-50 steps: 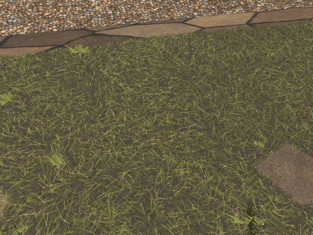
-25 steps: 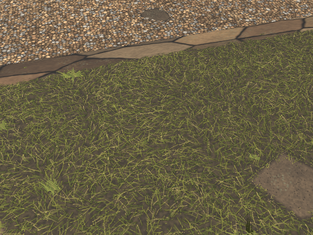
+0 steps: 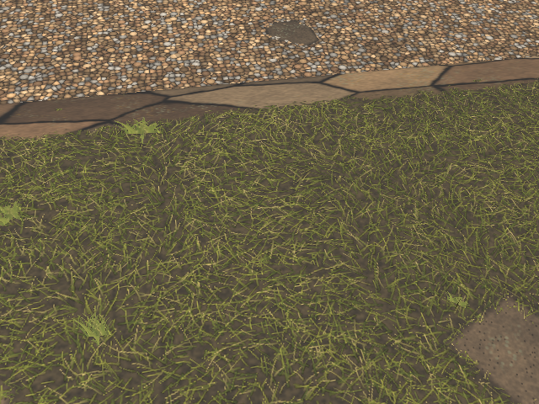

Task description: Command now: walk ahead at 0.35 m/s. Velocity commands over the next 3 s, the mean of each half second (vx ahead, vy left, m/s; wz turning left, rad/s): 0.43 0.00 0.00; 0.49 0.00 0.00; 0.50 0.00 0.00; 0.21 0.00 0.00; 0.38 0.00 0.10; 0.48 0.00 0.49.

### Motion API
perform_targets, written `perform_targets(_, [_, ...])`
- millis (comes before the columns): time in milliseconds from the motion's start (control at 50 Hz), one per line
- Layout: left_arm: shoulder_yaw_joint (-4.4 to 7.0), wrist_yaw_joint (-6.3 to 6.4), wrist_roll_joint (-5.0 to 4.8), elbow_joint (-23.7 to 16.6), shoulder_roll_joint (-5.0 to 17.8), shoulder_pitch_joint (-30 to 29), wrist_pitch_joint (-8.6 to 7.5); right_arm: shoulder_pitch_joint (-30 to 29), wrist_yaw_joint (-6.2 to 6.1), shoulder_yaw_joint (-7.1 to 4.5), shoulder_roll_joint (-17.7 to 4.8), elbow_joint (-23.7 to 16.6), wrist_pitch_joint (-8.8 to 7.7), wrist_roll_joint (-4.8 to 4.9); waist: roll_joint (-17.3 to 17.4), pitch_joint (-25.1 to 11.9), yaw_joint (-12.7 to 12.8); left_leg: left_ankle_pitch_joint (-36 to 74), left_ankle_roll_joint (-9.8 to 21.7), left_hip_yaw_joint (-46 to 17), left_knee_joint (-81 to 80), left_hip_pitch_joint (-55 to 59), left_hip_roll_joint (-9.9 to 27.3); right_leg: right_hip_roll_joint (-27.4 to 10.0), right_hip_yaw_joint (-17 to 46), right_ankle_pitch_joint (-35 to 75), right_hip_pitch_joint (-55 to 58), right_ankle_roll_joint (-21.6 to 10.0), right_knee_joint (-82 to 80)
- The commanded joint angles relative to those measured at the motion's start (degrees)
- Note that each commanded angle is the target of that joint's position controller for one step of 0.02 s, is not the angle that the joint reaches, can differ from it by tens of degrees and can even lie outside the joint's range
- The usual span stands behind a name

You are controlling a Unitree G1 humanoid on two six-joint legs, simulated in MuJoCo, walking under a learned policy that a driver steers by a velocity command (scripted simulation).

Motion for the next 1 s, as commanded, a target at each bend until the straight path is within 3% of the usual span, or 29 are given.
perform_targets(20, [-0.26,-0.10,0.92,-6.3,2.1,-8.1,-1.43,20.6,-0.63,-3.61,-11.8,3.5,0.01,-0.37,14.0,-3.1,-10.8,-4.0,5.8,-23.0,-14.6,28.6,13.1,1.3,-3.3,4.8,-28.5,-1.9,24.0])
perform_targets(40, [-0.15,0.22,-0.50,-7.7,1.4,-7.0,-2.57,22.2,0.16,-3.18,-12.9,3.8,-0.71,-1.37,20.1,-4.8,-9.3,-11.5,13.2,-45.7,-23.9,30.0,21.8,5.1,1.7,-9.6,-37.4,-1.4,38.0])
perform_targets(60, [0.47,0.11,-1.85,-7.4,4.7,-6.6,-3.30,15.0,0.42,-1.91,-9.6,1.9,-1.44,-1.39,11.9,0.9,-6.0,-16.8,12.8,-42.9,-24.0,25.0,22.4,0.3,5.3,-6.6,-41.9,-3.1,44.2])
perform_targets(80, [0.72,-0.26,-1.91,-7.2,5.9,-7.7,-3.66,9.9,0.66,-1.09,-6.6,0.1,-1.76,-1.19,8.3,4.3,-4.5,-15.6,10.3,-34.9,-24.0,21.1,19.5,-2.8,4.5,-0.2,-42.5,-4.6,44.2])
perform_targets(100, [0.92,-0.21,-1.18,-6.5,5.7,-7.9,-3.70,6.7,0.91,-0.72,-6.3,-1.1,-1.78,-1.37,5.7,5.0,-3.1,-10.1,8.3,-28.8,-24.7,18.4,16.8,-4.9,3.3,5.1,-41.2,-4.9,41.9])
perform_targets(140, [1.52,-0.54,0.10,-6.1,5.7,-8.2,-3.14,6.8,0.95,0.13,-4.4,-1.2,-1.32,-1.74,6.0,4.3,-2.3,3.0,5.9,-18.9,-25.4,16.2,12.5,-7.0,1.5,11.2,-37.3,-4.3,37.5])
perform_targets(220, [1.26,-0.92,0.68,-7.6,3.6,-12.8,-2.12,12.4,-0.07,0.22,-6.0,0.5,-0.60,-1.91,4.9,3.9,-3.2,22.5,6.9,-11.4,-25.6,17.6,10.8,-7.0,-1.6,17.2,-40.4,-1.4,31.8])
perform_targets(320, [0.11,-1.64,0.31,-11.6,1.8,-24.3,-2.60,14.7,-1.42,0.47,-6.7,0.3,0.10,-1.73,5.2,6.1,-5.6,22.5,5.9,-6.9,-28.1,15.3,9.2,-4.8,-4.2,27.3,-37.5,-0.3,13.9])
perform_targets(380, [-0.30,-2.58,-0.02,-13.2,1.7,-29.1,-3.01,17.8,-1.58,0.41,-6.7,1.2,0.39,-1.25,5.0,7.6,-6.5,22.2,6.4,-6.4,-27.7,18.7,10.7,-3.4,-4.7,28.2,-37.0,-1.2,7.7])
perform_targets(440, [-0.38,-3.75,-0.21,-14.8,2.4,-31.7,-3.68,18.3,-1.78,-0.04,-7.2,1.5,1.03,-1.04,5.5,7.6,-5.3,28.8,6.4,-6.1,-24.3,24.4,13.2,-2.5,-4.4,24.7,-36.6,-3.4,4.2])
perform_targets(480, [0.51,-3.93,-0.10,-14.2,4.6,-28.0,-3.85,16.6,-1.96,-0.60,-8.7,0.7,1.41,-1.34,7.3,3.4,-2.0,46.0,5.4,-5.5,-18.1,26.9,13.7,0.2,-5.9,20.7,-29.2,-5.4,3.7])
perform_targets(500, [1.45,-3.66,-0.12,-12.8,6.6,-22.5,-3.76,15.8,-1.98,-0.87,-9.4,0.4,1.83,-1.66,8.8,-0.9,1.1,56.4,4.8,-5.0,-11.2,27.4,13.2,2.2,-7.1,19.0,-21.8,-6.7,4.1])
perform_targets(520, [2.75,-3.16,-0.22,-9.8,9.0,-12.4,-3.54,14.5,-1.90,-0.68,-9.1,-0.3,2.28,-1.96,8.7,-6.9,6.2,59.6,3.3,-3.3,0.5,23.4,10.8,2.9,-7.4,20.6,-8.2,-8.6,2.8])
perform_targets(540, [3.71,-2.39,0.69,-7.3,12.7,-1.1,-3.18,14.5,-1.80,0.16,-7.4,-1.8,2.18,-2.69,3.8,-15.4,9.6,42.1,2.0,-2.4,18.2,8.6,8.0,-7.6,4.7,19.1,12.1,-12.3,5.2])
perform_targets(560, [4.14,-2.77,1.47,-5.6,15.6,2.5,-3.20,23.7,-0.73,2.73,2.3,-1.7,0.85,-2.24,-12.8,-25.3,3.9,-8.9,-1.5,-4.6,39.7,-14.3,-4.3,-22.6,35.3,6.2,32.0,-22.9,-1.1])
perform_targets(580, [2.66,-2.70,1.07,-5.1,9.5,1.5,-3.16,19.1,-0.36,1.31,-4.3,-1.3,-0.90,-0.48,-8.0,-22.6,6.5,-15.4,-0.2,-11.9,46.6,-20.7,-3.0,-21.4,41.1,0.7,28.7,-21.0,-8.4])
perform_targets(600, [1.94,-2.48,0.81,-5.9,7.8,-4.7,-3.27,12.2,-0.28,0.17,-7.9,-4.2,-1.88,1.16,-6.7,-11.2,4.9,-10.9,0.6,-9.8,46.8,-24.5,0.3,-19.5,30.9,3.6,18.9,-17.8,-10.2])
perform_targets(620, [1.42,-2.57,0.93,-6.7,6.4,-9.9,-3.48,8.6,-0.73,0.16,-7.9,-5.1,-2.24,1.08,-0.5,-6.3,2.8,-5.1,0.6,-8.4,43.7,-22.1,3.5,-17.3,23.2,10.4,8.8,-16.0,-12.1])
perform_targets(640, [0.97,-2.92,1.39,-7.0,5.0,-12.6,-3.76,7.4,-1.14,-0.27,-7.3,-5.2,-1.90,0.26,1.5,-3.0,0.7,-2.1,0.2,-7.5,40.2,-19.5,5.4,-14.9,17.5,16.1,1.3,-14.9,-13.7])
perform_targets(660, [0.58,-3.11,1.97,-6.7,3.9,-13.7,-4.03,9.2,-1.26,-0.43,-6.2,-5.0,-1.08,-0.25,-0.1,-2.6,-1.6,-0.2,0.0,-7.9,38.1,-15.7,7.0,-12.9,13.6,18.0,-3.2,-14.1,-15.5])
perform_targets(680, [0.54,-3.35,1.85,-6.1,3.6,-13.8,-4.16,10.6,-1.33,-0.30,-4.6,-4.8,-0.27,-0.43,-1.1,-2.3,-2.6,0.4,-0.4,-7.6,36.3,-13.7,7.5,-12.0,11.7,18.4,-5.8,-14.3,-17.0])
perform_targets(720, [0.74,-3.22,1.43,-4.7,4.8,-12.4,-4.52,10.2,-1.54,-0.24,-3.4,-5.4,0.87,-0.75,-1.5,-0.3,-3.5,1.2,-1.6,-6.6,32.4,-14.0,8.5,-11.4,8.1,20.4,-9.8,-15.0,-19.3])
perform_targets(760, [1.15,-2.44,1.61,-3.7,6.6,-10.7,-4.48,5.4,-1.77,-0.39,-4.0,-7.5,1.25,-1.31,-1.3,1.8,-2.7,6.2,-3.1,-6.0,26.7,-18.1,9.2,-11.2,6.1,21.0,-10.5,-15.3,-20.9])
perform_targets(860, [1.37,-1.13,0.87,-1.8,8.6,-5.9,-3.59,-5.9,-1.10,0.12,-2.9,-10.8,0.43,-1.44,-0.8,2.9,0.9,21.6,-3.7,-3.4,6.9,-18.2,6.8,-8.9,1.0,22.3,-7.4,-12.4,-20.6])
perform_targets(940, [1.52,-1.01,0.22,0.6,9.3,-1.4,-2.79,-12.5,0.02,0.43,-3.3,-13.3,0.09,-0.70,-1.2,4.0,3.2,21.0,-3.1,-3.1,-0.1,-18.8,5.2,-11.6,1.3,21.2,-0.3,-11.9,-18.0])
perform_targets(1000, [1.94,-0.70,0.13,1.3,10.1,-1.3,-1.78,-13.1,1.03,0.05,-4.9,-14.8,-0.43,-0.60,-2.0,3.4,1.9,14.8,-0.9,-3.3,-3.1,-17.9,4.4,-14.6,2.6,24.5,5.5,-10.6,-14.0])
